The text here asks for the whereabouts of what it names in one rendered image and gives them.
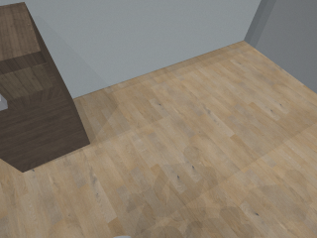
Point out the cabinet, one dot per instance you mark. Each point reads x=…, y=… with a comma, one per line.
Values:
x=44, y=125

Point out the drawer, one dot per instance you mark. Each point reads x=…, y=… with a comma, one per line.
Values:
x=24, y=81

